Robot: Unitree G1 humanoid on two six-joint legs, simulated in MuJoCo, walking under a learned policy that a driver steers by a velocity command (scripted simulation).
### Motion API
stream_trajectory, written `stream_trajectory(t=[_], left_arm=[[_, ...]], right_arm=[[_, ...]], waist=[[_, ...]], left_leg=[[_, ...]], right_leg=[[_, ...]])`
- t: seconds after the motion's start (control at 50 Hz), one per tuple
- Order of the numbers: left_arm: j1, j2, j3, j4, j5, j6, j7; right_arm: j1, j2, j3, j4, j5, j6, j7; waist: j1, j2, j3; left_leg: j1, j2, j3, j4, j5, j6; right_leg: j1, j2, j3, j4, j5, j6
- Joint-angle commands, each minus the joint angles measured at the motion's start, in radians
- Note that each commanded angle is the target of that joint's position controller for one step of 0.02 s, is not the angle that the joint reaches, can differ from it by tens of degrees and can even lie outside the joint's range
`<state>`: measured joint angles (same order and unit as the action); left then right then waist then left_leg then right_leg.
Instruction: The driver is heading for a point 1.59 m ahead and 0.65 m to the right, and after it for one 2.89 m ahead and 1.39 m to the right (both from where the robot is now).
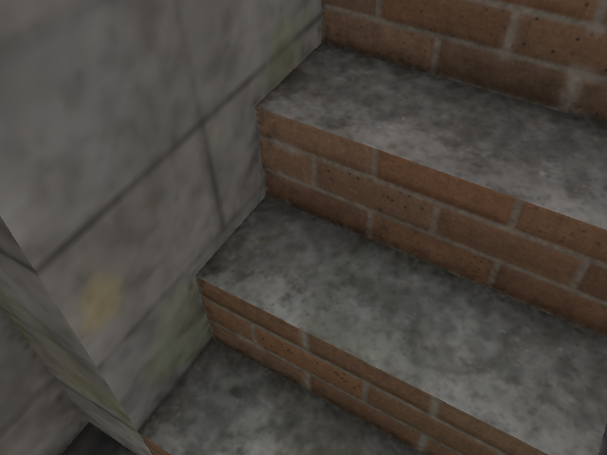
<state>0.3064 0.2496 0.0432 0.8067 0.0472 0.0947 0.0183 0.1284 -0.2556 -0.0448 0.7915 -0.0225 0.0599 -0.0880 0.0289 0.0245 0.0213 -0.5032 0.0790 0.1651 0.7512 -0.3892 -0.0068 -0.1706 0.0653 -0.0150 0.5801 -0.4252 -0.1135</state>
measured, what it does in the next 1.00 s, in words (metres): steps to the right, turning right: left foot, then right foot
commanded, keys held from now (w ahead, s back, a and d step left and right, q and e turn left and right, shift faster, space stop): w+e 0.88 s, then w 0.02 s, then w+q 0.10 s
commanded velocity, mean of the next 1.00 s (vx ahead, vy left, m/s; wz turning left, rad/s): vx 0.36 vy -0.02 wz -0.55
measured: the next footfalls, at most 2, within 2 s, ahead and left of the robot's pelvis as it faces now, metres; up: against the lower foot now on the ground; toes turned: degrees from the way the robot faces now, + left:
left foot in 0.40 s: +0.09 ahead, +0.05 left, +0.00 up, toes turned -14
right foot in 0.92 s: +0.08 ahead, -0.33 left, +0.00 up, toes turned -35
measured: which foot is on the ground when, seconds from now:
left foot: up 0.00-0.38, down 0.40-0.92, up 0.94-1.00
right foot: down 0.00-0.40, up 0.42-0.90, down 0.92-1.00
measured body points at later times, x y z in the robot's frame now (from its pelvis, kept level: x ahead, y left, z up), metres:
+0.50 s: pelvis +0.01 -0.03 +0.01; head +0.03 -0.02 +0.46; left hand +0.21 +0.18 -0.11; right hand +0.06 -0.31 -0.09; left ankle +0.05 +0.06 -0.72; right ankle -0.09 -0.09 -0.61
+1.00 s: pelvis +0.05 -0.18 -0.01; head +0.06 -0.22 +0.44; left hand +0.34 -0.09 -0.09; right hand -0.01 -0.46 -0.14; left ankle +0.04 +0.03 -0.58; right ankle +0.05 -0.30 -0.73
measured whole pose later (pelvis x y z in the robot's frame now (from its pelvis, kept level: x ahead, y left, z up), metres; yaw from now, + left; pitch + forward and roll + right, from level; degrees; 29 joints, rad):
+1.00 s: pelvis +0.05 -0.18 -0.01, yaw -36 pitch +2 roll +2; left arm 0.15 0.21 0.04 0.60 0.05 0.02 0.00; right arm 0.24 -0.25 -0.06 0.70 -0.01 -0.01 -0.01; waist -0.02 0.02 0.02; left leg -0.47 0.10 0.02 1.46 -0.48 -0.03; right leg -0.50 -0.01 0.01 0.71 -0.27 -0.04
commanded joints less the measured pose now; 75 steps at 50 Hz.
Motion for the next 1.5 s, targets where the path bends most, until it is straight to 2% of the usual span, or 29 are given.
stream_trajectory(t=[0.02, 0.06, 0.1, 0.24, 0.28, 0.36, 0.4, 0.42, 0.44, 0.48, 0.5, 0.54, 0.6, 0.68, 0.78, 0.82, 0.86, 0.9, 0.92, 0.94, 0.96, 0.98, 1.02, 1.08, 1.1, 1.14, 1.28, 1.38, 1.5], left_arm=[[-0.041, 0.193, 0.034, -0.081, 0.012, -0.047, 0.016], [-0.094, 0.191, 0.039, -0.087, -0.013, -0.073, 0.007], [-0.054, 0.183, 0.041, -0.075, -0.027, -0.096, 0.019], [0.096, 0.153, 0.035, -0.058, -0.016, -0.110, 0.031], [0.060, 0.137, 0.029, -0.072, -0.002, -0.102, 0.039], [-0.007, 0.145, 0.023, -0.078, -0.027, -0.121, 0.021], [-0.130, 0.138, 0.020, -0.130, -0.069, -0.133, 0.005], [-0.058, 0.001, -0.008, -0.169, -0.064, -0.137, 0.001], [0.023, 0.120, 0.024, -0.140, -0.009, -0.108, 0.011], [-0.085, 0.125, 0.034, -0.146, 0.042, -0.087, -0.002], [-0.126, 0.116, 0.034, -0.172, 0.029, -0.084, -0.011], [-0.139, 0.070, 0.022, -0.189, 0.010, -0.085, -0.029], [-0.248, 0.011, 0.012, -0.277, 0.004, -0.073, -0.023], [-0.410, -0.002, 0.003, -0.370, -0.002, -0.043, -0.004], [-0.278, 0.042, 0.033, -0.358, 0.013, -0.022, -0.053], [-0.306, 0.017, 0.030, -0.356, -0.015, -0.022, -0.054], [-0.243, 0.029, 0.044, -0.339, -0.010, -0.044, -0.048], [0.017, 0.043, 0.056, -0.221, 0.004, -0.097, -0.050], [0.003, 0.113, 0.056, -0.210, 0.030, -0.121, -0.049], [0.029, 0.196, 0.054, -0.273, 0.009, -0.121, -0.033], [0.149, 0.301, 0.107, -0.246, -0.019, -0.090, -0.004], [0.049, 0.287, 0.101, -0.271, -0.002, -0.078, 0.007], [-0.039, 0.140, 0.046, -0.246, -0.001, -0.096, 0.014], [0.060, 0.071, 0.013, -0.163, 0.013, -0.112, 0.024], [0.102, 0.062, 0.011, -0.133, 0.019, -0.119, 0.021], [0.266, 0.033, -0.004, -0.074, -0.009, -0.143, 0.038], [0.266, 0.032, -0.008, -0.016, -0.013, -0.200, 0.045], [0.272, 0.035, 0.004, 0.002, -0.012, -0.190, 0.026], [0.228, 0.138, 0.041, -0.045, 0.014, -0.177, 0.027]], right_arm=[[-0.268, -0.033, -0.010, -0.205, -0.018, -0.018, 0.003], [-0.062, -0.087, -0.025, -0.130, -0.045, -0.020, 0.026], [-0.011, -0.063, -0.017, -0.128, -0.069, -0.031, 0.053], [-0.157, -0.044, 0.016, -0.220, -0.022, -0.037, 0.041], [-0.116, -0.026, 0.033, -0.206, -0.010, -0.028, 0.029], [0.074, -0.072, 0.012, -0.177, 0.023, -0.033, -0.008], [0.243, -0.086, 0.003, -0.129, -0.002, -0.071, -0.014], [0.230, -0.139, 0.002, -0.147, -0.022, -0.080, -0.012], [0.147, -0.156, -0.015, -0.165, -0.034, -0.070, -0.002], [0.042, -0.068, -0.004, -0.186, -0.010, -0.073, 0.013], [0.023, -0.053, 0.000, -0.181, -0.007, -0.084, 0.021], [0.114, -0.060, -0.009, -0.129, -0.013, -0.109, 0.023], [0.254, -0.082, -0.028, -0.054, -0.019, -0.143, 0.055], [0.327, -0.083, -0.034, 0.009, -0.024, -0.169, 0.075], [0.074, -0.135, -0.048, -0.092, -0.010, -0.181, 0.064], [0.076, -0.136, -0.047, -0.115, -0.005, -0.169, 0.069], [0.134, -0.149, -0.051, -0.096, 0.003, -0.131, 0.078], [0.181, -0.120, -0.046, -0.097, 0.013, -0.081, 0.082], [0.232, -0.066, -0.043, -0.119, -0.003, -0.080, 0.073], [0.350, 0.113, 0.020, -0.204, 0.013, -0.074, 0.082], [0.389, 0.043, 0.006, -0.159, 0.024, -0.074, 0.084], [0.274, 0.027, -0.005, -0.150, 0.018, -0.074, 0.075], [0.046, 0.054, -0.001, -0.182, 0.009, -0.085, 0.055], [-0.017, 0.088, 0.018, -0.220, 0.013, -0.055, 0.061], [-0.045, 0.126, 0.028, -0.243, 0.005, -0.047, 0.056], [-0.196, 0.141, 0.045, -0.276, -0.019, -0.051, 0.063], [-0.272, 0.160, 0.059, -0.332, -0.002, 0.024, 0.066], [-0.367, 0.155, 0.054, -0.432, 0.003, 0.009, 0.086], [-0.370, 0.131, 0.034, -0.496, -0.004, 0.011, 0.074]], waist=[[0.022, -0.208, 0.186], [-0.068, -0.057, 0.083], [-0.069, 0.019, 0.007], [0.026, -0.109, -0.016], [0.005, -0.158, -0.042], [-0.069, -0.205, -0.083], [-0.159, -0.078, -0.122], [-0.068, 0.240, -0.178], [-0.016, 0.208, -0.167], [-0.014, 0.049, -0.026], [-0.006, 0.039, 0.053], [-0.036, 0.045, 0.027], [-0.068, 0.063, -0.034], [-0.086, 0.079, 0.034], [0.037, 0.061, -0.028], [0.000, 0.136, -0.075], [0.010, 0.153, -0.133], [0.094, 0.041, -0.210], [0.022, -0.157, -0.131], [-0.071, -0.398, -0.295], [0.056, -0.426, -0.512], [0.048, -0.340, -0.428], [0.018, -0.254, -0.174], [-0.027, -0.125, -0.137], [-0.018, -0.170, -0.115], [0.068, -0.074, -0.089], [0.007, -0.119, -0.022], [0.015, -0.146, 0.042], [0.034, -0.139, -0.003]], left_leg=[[-0.452, -0.064, -0.159, 0.622, -0.070, -0.073], [-0.342, -0.046, -0.163, 0.744, 0.071, -0.045], [-0.308, -0.060, -0.155, 0.812, 0.146, -0.030], [-0.284, -0.074, -0.127, 0.315, 0.092, -0.012], [-0.122, -0.103, -0.103, 0.209, -0.008, -0.002], [0.220, -0.150, -0.096, -0.170, 0.087, 0.027], [0.514, -0.024, -0.210, -0.469, 0.354, 0.078], [0.694, 0.328, -0.547, -0.462, 0.707, 0.159], [0.536, 0.439, -0.683, -0.441, 0.577, 0.328], [0.352, 0.302, -0.552, -0.536, -0.102, 0.314], [0.297, 0.241, -0.449, -0.550, -0.091, 0.258], [0.309, 0.177, -0.311, -0.526, 0.038, 0.227], [0.445, 0.240, -0.287, -0.523, 0.070, 0.253], [0.529, 0.295, -0.225, -0.607, 0.009, 0.225], [0.271, 0.193, 0.053, -0.587, 0.249, 0.136], [0.310, 0.177, 0.103, -0.545, 0.421, 0.104], [0.427, 0.214, 0.102, -0.374, 0.556, 0.106], [0.386, 0.119, 0.149, 0.008, 0.550, 0.097], [0.205, 0.104, 0.089, 0.263, 0.271, 0.053], [-0.132, -0.025, 0.038, 0.654, -0.318, 0.004], [-0.181, -0.110, -0.145, 0.932, -0.207, -0.022], [-0.258, -0.119, -0.192, 1.182, -0.081, -0.024], [-0.407, -0.129, -0.219, 1.418, -0.010, 0.003], [-0.537, -0.200, -0.249, 1.659, -0.054, 0.065], [-0.656, -0.238, -0.245, 1.858, -0.103, 0.095], [-0.822, -0.243, -0.234, 1.813, -0.143, 0.117], [-0.851, -0.178, -0.230, 1.709, -0.198, 0.073], [-0.870, -0.094, -0.229, 1.603, -0.242, 0.079], [-0.799, -0.027, -0.222, 1.397, -0.269, 0.072]], right_leg=[[-0.166, -0.368, 0.664, -0.516, -0.342, -0.271], [-0.142, -0.199, 0.402, -0.337, -0.059, -0.200], [-0.087, -0.177, 0.380, -0.273, 0.156, -0.160], [0.178, -0.216, 0.430, -0.197, 0.659, -0.100], [0.107, -0.188, 0.404, -0.152, 0.772, -0.093], [0.035, -0.143, 0.447, -0.009, 1.268, -0.033], [-0.108, -0.068, 0.391, 0.260, 0.980, 0.023], [-0.359, 0.078, 0.217, 0.541, -0.012, 0.060], [-0.469, 0.068, 0.105, 0.794, -0.219, 0.092], [-0.575, -0.006, 0.130, 1.044, -0.058, 0.103], [-0.635, -0.022, 0.124, 1.031, -0.011, 0.108], [-0.672, -0.017, 0.107, 1.089, 0.092, 0.115], [-0.887, -0.032, 0.106, 1.369, 0.022, 0.087], [-1.123, -0.088, 0.130, 1.432, -0.083, 0.084], [-0.562, -0.144, 0.049, 0.677, 0.248, 0.092], [-0.351, -0.129, -0.039, 0.365, 0.255, 0.091], [-0.244, -0.113, -0.047, 0.148, 0.216, 0.080], [0.051, -0.013, -0.084, -0.160, 0.353, 0.078], [0.101, -0.066, -0.003, -0.137, 0.633, 0.098], [0.362, -0.407, 0.407, 0.037, 1.283, 0.088], [0.423, -0.502, 0.647, -0.242, 1.097, -0.052], [0.288, -0.489, 0.582, -0.288, 0.690, -0.122], [0.077, -0.377, 0.315, -0.176, 0.659, -0.085], [0.004, -0.390, 0.260, -0.181, 0.360, -0.038], [0.028, -0.409, 0.288, -0.209, 0.212, -0.044], [0.260, -0.351, 0.319, -0.204, 0.320, -0.053], [0.142, -0.439, 0.277, -0.340, 0.028, -0.085], [0.080, -0.436, 0.143, -0.439, -0.074, -0.098], [0.197, -0.469, 0.029, -0.474, 0.098, -0.123]])
Keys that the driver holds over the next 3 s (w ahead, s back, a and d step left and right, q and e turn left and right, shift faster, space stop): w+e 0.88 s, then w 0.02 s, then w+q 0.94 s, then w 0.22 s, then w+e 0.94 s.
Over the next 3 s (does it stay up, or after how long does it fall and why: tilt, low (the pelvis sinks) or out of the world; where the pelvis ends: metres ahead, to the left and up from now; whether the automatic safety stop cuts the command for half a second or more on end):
stays up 0.10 -0.07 0.05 its command is cut before an obstacle from the start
